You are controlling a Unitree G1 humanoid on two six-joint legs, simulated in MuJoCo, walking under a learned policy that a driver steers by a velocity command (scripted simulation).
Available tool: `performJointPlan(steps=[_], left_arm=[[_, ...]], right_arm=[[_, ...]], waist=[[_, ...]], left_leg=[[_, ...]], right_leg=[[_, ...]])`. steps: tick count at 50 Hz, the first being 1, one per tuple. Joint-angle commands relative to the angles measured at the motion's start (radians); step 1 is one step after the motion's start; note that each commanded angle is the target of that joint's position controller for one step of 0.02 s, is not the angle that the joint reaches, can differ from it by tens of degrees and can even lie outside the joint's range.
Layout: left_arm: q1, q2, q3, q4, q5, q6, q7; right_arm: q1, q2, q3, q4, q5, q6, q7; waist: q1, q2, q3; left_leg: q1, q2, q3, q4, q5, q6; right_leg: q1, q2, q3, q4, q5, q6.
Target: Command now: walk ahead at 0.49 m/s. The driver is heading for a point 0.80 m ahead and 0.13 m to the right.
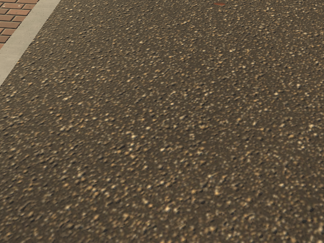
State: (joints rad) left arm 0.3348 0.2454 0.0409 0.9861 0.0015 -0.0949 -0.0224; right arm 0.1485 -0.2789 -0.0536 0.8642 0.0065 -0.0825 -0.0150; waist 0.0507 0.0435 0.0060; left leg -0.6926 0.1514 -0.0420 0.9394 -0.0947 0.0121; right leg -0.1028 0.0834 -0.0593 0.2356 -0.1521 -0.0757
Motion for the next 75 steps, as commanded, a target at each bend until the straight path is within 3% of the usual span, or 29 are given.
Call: performJointPlan(steps=[1, 8, 10, 12, 13, 14, 15, 18, 23, 34, 37, 39, 40, 41, 42, 43, 44, 46, 49, 54, 59, 63, 64, 65, 66, 67, 69, 71, 75], left_arm=[[-0.035, 0.155, 0.026, -0.061, -0.008, -0.011, 0.018], [0.081, 0.181, 0.036, -0.01, -0.023, 0.022, 0.025], [0.064, 0.193, 0.042, -0.014, -0.023, 0.033, 0.027], [0.036, 0.165, 0.028, -0.033, -0.012, 0.041, 0.027], [0.106, 0.075, -0.001, -0.063, -0.001, 0.029, 0.021], [0.175, 0.011, -0.021, -0.047, -0.012, 0.009, 0.017], [0.087, 0.142, 0.015, -0.054, -0.047, -0.003, 0.017], [-0.019, 0.139, 0.035, -0.08, -0.04, 0.008, 0.032], [-0.02, 0.071, 0.041, -0.101, -0.036, 0.062, 0.031], [-0.335, 0.042, 0.023, -0.265, -0.022, 0.049, -0.031], [-0.303, 0.077, 0.041, -0.294, -0.026, 0.054, -0.044], [-0.11, 0.147, 0.08, -0.262, -0.033, 0.058, -0.039], [0.059, 0.216, 0.118, -0.218, -0.032, 0.062, -0.021], [0.099, 0.33, 0.141, -0.203, -0.036, 0.067, 0.0], [0.1, 0.316, 0.125, -0.242, -0.024, 0.05, -0.007], [0.084, 0.24, 0.103, -0.237, -0.014, 0.036, -0.011], [0.029, 0.2, 0.092, -0.241, -0.019, 0.026, -0.011], [-0.103, 0.132, 0.07, -0.276, -0.017, 0.02, -0.007], [-0.105, 0.154, 0.071, -0.287, -0.017, 0.018, 0.009], [-0.044, 0.172, 0.072, -0.27, -0.015, 0.03, 0.038], [0.029, 0.155, 0.062, -0.231, -0.014, 0.047, 0.047], [-0.027, 0.138, 0.054, -0.24, -0.006, 0.054, 0.053], [0.009, 0.101, 0.04, -0.26, 0.011, 0.05, 0.051], [0.185, 0.056, 0.023, -0.221, -0.005, 0.048, 0.047], [0.207, 0.127, 0.033, -0.2, -0.014, 0.055, 0.04], [0.119, 0.178, 0.048, -0.212, -0.025, 0.072, 0.041], [-0.002, 0.164, 0.051, -0.235, -0.014, 0.114, 0.055], [0.009, 0.108, 0.04, -0.225, -0.009, 0.14, 0.064], [0.033, 0.076, 0.031, -0.185, 0.0, 0.132, 0.066]], right_arm=[[-0.045, -0.026, 0.002, -0.059, -0.002, -0.011, 0.009], [-0.22, -0.047, 0.011, -0.132, 0.013, -0.025, 0.05], [-0.167, -0.081, -0.002, -0.127, 0.012, -0.03, 0.055], [0.118, -0.165, -0.046, -0.052, 0.006, -0.034, 0.043], [0.272, -0.265, -0.07, -0.027, -0.019, -0.033, 0.034], [0.313, -0.247, -0.064, -0.012, -0.013, -0.025, 0.039], [0.273, -0.158, -0.039, -0.018, -0.008, -0.026, 0.036], [0.063, -0.071, -0.013, -0.043, -0.013, -0.036, 0.035], [0.048, -0.077, -0.021, -0.007, -0.028, -0.051, 0.027], [0.174, -0.149, -0.047, 0.044, -0.002, 0.001, -0.01], [0.142, -0.185, -0.058, 0.03, 0.009, 0.022, -0.016], [0.108, -0.208, -0.064, 0.016, 0.015, 0.037, -0.02], [0.099, -0.199, -0.058, 0.004, 0.013, 0.035, -0.022], [0.175, -0.057, -0.018, -0.039, -0.031, 0.014, -0.008], [0.148, -0.056, -0.004, -0.076, 0.0, -0.036, 0.007], [0.017, -0.122, -0.021, -0.106, 0.041, -0.067, 0.02], [-0.009, -0.119, -0.018, -0.117, 0.044, -0.081, 0.02], [0.02, -0.136, -0.033, -0.093, 0.001, -0.07, 0.008], [0.032, -0.108, -0.034, -0.105, -0.017, -0.033, 0.009], [-0.123, -0.054, -0.011, -0.151, -0.021, -0.026, 0.014], [-0.192, -0.072, -0.012, -0.183, -0.017, -0.041, 0.038], [-0.025, -0.132, -0.034, -0.135, -0.042, -0.061, 0.041], [0.048, -0.185, -0.04, -0.134, -0.065, -0.065, 0.039], [0.102, -0.168, -0.033, -0.119, -0.067, -0.048, 0.039], [0.131, -0.097, -0.016, -0.103, -0.029, -0.032, 0.046], [0.073, -0.088, -0.012, -0.112, -0.009, -0.019, 0.049], [-0.054, -0.056, 0.008, -0.128, -0.02, 0.006, 0.045], [-0.117, -0.07, 0.004, -0.123, -0.034, 0.025, 0.042], [-0.094, -0.085, -0.002, -0.095, -0.024, 0.039, 0.027]], waist=[[-0.023, -0.08, 0.055], [0.018, -0.088, 0.079], [-0.026, -0.11, 0.041], [-0.167, -0.099, -0.137], [-0.174, 0.063, -0.312], [-0.157, 0.234, -0.432], [-0.174, 0.136, -0.309], [-0.086, 0.049, -0.055], [-0.035, 0.033, 0.015], [-0.123, -0.017, 0.105], [-0.07, 0.03, 0.048], [0.048, 0.049, -0.066], [0.131, 0.0, -0.151], [0.048, -0.265, -0.217], [0.04, -0.244, -0.38], [0.083, -0.143, -0.274], [0.047, -0.095, -0.169], [-0.042, -0.04, -0.076], [-0.075, -0.052, -0.048], [-0.02, -0.105, 0.001], [0.023, -0.142, -0.025], [-0.075, -0.133, -0.101], [-0.077, -0.029, -0.227], [-0.053, 0.191, -0.38], [-0.065, 0.17, -0.431], [-0.075, 0.087, -0.315], [-0.048, 0.012, -0.14], [-0.011, 0.086, -0.071], [-0.013, 0.097, -0.139]], left_leg=[[0.039, -0.01, 0.018, -0.202, 0.178, -0.01], [0.032, -0.063, 0.028, -0.419, 0.122, 0.027], [0.142, -0.093, 0.044, -0.444, 0.041, 0.054], [0.56, -0.105, 0.048, -0.444, 0.055, 0.108], [0.975, 0.148, -0.275, -0.427, 0.011, 0.218], [1.131, 0.286, -0.638, -0.578, -0.159, 0.294], [1.032, 0.251, -0.566, -0.617, -0.232, 0.239], [0.644, 0.149, -0.206, -0.726, -0.058, 0.16], [0.529, 0.104, 0.026, -0.811, 0.118, 0.166], [0.784, 0.148, 0.232, -0.764, 0.28, 0.14], [0.827, 0.153, 0.275, -0.614, 0.677, 0.111], [0.777, 0.125, 0.298, -0.328, 0.867, 0.079], [0.605, 0.079, 0.304, -0.067, 0.687, 0.036], [0.177, -0.073, 0.276, 0.298, -0.197, -0.025], [-0.036, -0.208, 0.02, 0.501, -0.525, -0.034], [-0.146, -0.146, -0.053, 0.504, -0.439, -0.005], [-0.144, -0.099, -0.048, 0.42, -0.344, 0.017], [0.006, -0.033, -0.048, 0.26, -0.246, 0.002], [0.086, -0.027, -0.025, 0.134, -0.191, -0.043], [0.136, -0.086, 0.027, -0.245, 0.119, -0.074], [0.203, -0.143, 0.023, -0.424, 0.248, -0.027], [0.407, -0.133, 0.024, -0.542, 0.37, 0.052], [0.663, 0.015, -0.102, -0.449, 0.76, 0.118], [0.942, 0.242, -0.359, -0.421, 0.964, 0.316], [0.938, 0.267, -0.476, -0.463, 0.763, 0.343], [0.834, 0.228, -0.434, -0.502, 0.503, 0.305], [0.575, 0.147, -0.323, -0.598, 0.171, 0.239], [0.382, 0.055, -0.208, -0.669, 0.022, 0.185], [0.375, 0.035, -0.141, -0.663, -0.032, 0.188]], right_leg=[[-0.085, -0.25, 0.134, -0.144, 0.177, -0.14], [0.156, -0.335, 0.142, -0.051, 0.215, -0.113], [0.186, -0.343, 0.152, 0.033, 0.374, -0.093], [0.062, -0.255, 0.105, 0.362, 0.525, -0.047], [-0.288, -0.134, 0.044, 0.745, 0.2, 0.012], [-0.521, -0.02, 0.13, 0.976, -0.429, 0.037], [-0.611, -0.075, 0.212, 1.071, -0.407, 0.023], [-0.549, -0.199, 0.172, 0.966, -0.156, 0.023], [-0.538, -0.224, 0.175, 0.882, -0.008, 0.044], [-0.647, -0.189, 0.034, 0.436, 0.139, 0.016], [-0.511, -0.114, -0.046, 0.417, 0.005, -0.032], [-0.238, -0.032, -0.083, 0.379, -0.032, -0.086], [0.048, -0.031, -0.011, 0.307, 0.016, -0.13], [0.387, -0.285, 0.443, 0.287, 0.001, -0.264], [0.538, -0.432, 0.914, 0.09, -0.162, -0.404], [0.488, -0.408, 0.804, 0.039, -0.119, -0.335], [0.351, -0.368, 0.656, 0.046, -0.047, -0.292], [0.084, -0.287, 0.468, 0.027, 0.138, -0.237], [-0.06, -0.248, 0.386, -0.016, 0.259, -0.235], [-0.142, -0.158, 0.223, 0.009, 0.39, -0.155], [-0.04, -0.195, 0.265, 0.113, 0.392, -0.103], [0.03, -0.163, 0.29, 0.359, 0.491, -0.04], [-0.098, -0.09, 0.265, 0.562, 0.271, 0.004], [-0.32, 0.012, 0.224, 0.869, -0.357, 0.079], [-0.375, -0.008, 0.273, 0.961, -0.567, 0.099], [-0.429, -0.045, 0.271, 1.02, -0.521, 0.118], [-0.428, -0.105, 0.204, 0.93, -0.429, 0.135], [-0.285, -0.123, 0.144, 0.707, -0.38, 0.138], [-0.104, -0.111, 0.097, 0.431, -0.175, 0.12]])
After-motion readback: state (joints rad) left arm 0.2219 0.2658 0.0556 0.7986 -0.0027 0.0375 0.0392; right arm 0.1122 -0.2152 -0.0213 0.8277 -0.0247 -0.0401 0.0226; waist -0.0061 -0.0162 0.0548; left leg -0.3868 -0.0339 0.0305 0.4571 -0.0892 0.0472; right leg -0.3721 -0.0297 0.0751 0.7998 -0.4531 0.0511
